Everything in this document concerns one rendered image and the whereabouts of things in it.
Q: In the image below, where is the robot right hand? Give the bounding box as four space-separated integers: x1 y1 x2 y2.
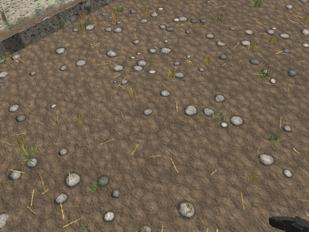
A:
268 216 309 232

